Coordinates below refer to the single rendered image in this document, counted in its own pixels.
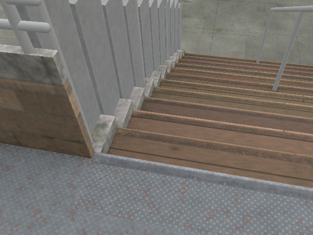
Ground stairs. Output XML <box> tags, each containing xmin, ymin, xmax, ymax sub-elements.
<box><xmin>108</xmin><ymin>53</ymin><xmax>313</xmax><ymax>188</ymax></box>

